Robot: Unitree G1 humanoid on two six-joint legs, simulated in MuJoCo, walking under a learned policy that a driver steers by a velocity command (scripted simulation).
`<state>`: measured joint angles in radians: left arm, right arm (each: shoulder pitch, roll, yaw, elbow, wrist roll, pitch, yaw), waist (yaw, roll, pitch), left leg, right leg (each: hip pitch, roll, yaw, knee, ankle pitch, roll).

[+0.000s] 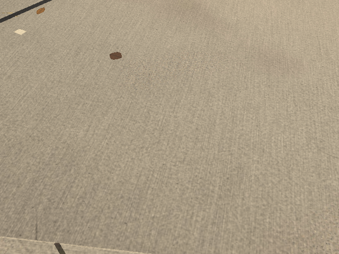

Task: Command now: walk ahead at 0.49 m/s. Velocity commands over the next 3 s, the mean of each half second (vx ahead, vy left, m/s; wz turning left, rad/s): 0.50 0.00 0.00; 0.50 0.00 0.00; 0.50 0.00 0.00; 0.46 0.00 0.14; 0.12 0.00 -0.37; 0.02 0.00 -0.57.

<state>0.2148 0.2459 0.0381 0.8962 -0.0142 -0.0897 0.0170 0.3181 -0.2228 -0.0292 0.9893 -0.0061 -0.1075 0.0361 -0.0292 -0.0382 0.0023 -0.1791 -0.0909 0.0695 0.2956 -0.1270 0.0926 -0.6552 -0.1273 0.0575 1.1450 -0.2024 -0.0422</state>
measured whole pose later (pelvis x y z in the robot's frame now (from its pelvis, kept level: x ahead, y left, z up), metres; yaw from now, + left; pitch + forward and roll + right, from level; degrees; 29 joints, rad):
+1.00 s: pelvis +0.56 -0.01 -0.05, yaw +1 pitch +2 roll -2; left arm 0.37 0.25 0.05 1.01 -0.04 -0.09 0.00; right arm 0.10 -0.25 -0.06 0.88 0.02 -0.11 0.04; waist 0.04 0.00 0.03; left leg -0.42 -0.01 0.02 0.55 -0.18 0.06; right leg -0.25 0.01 0.05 1.18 -0.55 -0.02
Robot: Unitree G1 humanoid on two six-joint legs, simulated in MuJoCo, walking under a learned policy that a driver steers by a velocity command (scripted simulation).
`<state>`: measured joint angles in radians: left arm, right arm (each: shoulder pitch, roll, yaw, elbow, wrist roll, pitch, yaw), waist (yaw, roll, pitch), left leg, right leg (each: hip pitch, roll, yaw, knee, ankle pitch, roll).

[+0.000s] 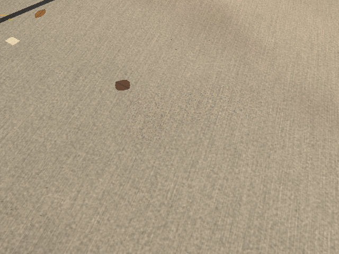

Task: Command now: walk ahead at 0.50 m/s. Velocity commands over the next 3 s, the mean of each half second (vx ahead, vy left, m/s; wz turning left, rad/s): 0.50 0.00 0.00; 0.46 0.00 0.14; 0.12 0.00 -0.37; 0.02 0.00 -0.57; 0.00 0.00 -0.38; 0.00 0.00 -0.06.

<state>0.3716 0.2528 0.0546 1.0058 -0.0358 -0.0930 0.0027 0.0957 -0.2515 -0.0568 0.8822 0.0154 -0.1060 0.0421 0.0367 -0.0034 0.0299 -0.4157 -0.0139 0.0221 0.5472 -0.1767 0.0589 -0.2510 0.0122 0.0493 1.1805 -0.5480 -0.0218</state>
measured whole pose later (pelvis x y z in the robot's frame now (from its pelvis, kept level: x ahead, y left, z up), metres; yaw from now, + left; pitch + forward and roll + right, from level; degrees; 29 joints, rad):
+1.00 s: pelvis +0.55 +0.03 -0.02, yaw +6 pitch +1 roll -5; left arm 0.31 0.24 0.08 1.04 -0.01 -0.09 0.01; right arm 0.03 -0.25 -0.06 0.88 -0.01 -0.09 0.04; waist 0.04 0.06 0.03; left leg -0.41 0.06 -0.02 0.41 0.09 0.08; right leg -0.04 0.01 -0.13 0.62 -0.40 0.03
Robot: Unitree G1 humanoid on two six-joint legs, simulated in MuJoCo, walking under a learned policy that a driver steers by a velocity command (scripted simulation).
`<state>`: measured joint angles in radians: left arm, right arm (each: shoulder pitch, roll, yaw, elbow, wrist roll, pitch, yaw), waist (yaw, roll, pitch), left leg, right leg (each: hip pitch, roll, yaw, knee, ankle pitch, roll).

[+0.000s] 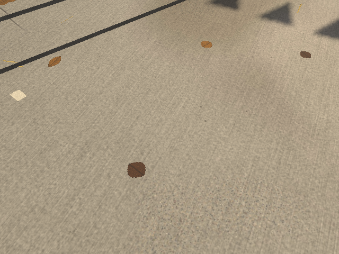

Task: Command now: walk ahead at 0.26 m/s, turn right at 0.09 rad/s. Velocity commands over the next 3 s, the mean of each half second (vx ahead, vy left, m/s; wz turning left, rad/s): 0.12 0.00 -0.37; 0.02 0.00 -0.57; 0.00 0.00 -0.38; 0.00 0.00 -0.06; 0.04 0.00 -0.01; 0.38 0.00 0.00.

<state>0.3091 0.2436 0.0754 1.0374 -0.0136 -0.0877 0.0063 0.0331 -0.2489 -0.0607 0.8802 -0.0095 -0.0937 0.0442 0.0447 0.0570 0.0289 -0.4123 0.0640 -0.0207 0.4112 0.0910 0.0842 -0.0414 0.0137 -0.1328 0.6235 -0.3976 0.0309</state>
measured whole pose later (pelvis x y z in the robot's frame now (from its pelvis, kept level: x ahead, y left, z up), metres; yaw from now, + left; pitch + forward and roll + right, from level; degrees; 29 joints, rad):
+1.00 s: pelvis +0.14 -0.01 -0.01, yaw -33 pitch +3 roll +1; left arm 0.15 0.31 0.09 0.73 -0.01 0.04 0.04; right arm 0.05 -0.29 -0.09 0.86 0.01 -0.02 -0.01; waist 0.01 -0.01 0.03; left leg -0.34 -0.04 -0.09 0.56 -0.28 -0.05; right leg -0.33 0.10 0.21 0.51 -0.21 -0.02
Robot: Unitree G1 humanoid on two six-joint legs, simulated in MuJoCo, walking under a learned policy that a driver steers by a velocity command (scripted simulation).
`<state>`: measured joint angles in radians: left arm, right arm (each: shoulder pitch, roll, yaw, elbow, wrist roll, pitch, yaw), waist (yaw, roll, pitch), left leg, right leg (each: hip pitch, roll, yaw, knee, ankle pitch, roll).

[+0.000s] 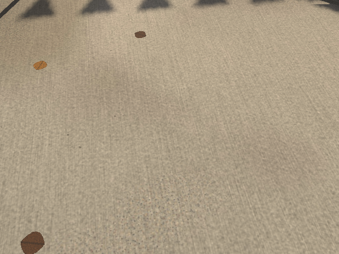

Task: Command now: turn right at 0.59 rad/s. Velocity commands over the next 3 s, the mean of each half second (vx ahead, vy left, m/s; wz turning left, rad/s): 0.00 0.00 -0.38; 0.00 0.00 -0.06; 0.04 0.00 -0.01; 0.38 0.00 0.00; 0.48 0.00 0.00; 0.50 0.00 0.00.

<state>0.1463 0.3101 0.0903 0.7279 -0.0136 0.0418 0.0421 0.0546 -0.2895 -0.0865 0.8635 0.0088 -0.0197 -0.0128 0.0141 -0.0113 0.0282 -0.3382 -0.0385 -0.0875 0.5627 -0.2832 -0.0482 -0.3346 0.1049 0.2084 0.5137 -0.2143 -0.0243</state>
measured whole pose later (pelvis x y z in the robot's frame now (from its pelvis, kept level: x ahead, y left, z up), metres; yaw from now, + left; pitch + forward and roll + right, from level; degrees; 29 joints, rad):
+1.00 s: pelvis +0.00 -0.01 +0.00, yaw -11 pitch -2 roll +0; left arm 0.19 0.25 0.05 0.91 0.01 0.02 0.02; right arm 0.19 -0.24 -0.03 0.96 -0.01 -0.01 -0.02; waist -0.01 -0.01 0.04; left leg -0.19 0.02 0.01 0.52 -0.30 -0.01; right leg -0.20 0.00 0.03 0.51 -0.28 0.01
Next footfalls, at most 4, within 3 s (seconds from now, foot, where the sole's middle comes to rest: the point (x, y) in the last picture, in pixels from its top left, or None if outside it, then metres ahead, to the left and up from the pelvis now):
0.02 left None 0.05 0.13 -0.77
0.42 right None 0.01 -0.14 -0.77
0.70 left None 0.06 0.11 -0.77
2.08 left None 0.46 0.03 -0.80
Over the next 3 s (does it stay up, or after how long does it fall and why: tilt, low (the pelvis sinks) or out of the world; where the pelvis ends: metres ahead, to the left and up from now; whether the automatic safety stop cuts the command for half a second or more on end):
stays up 0.79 -0.13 -0.02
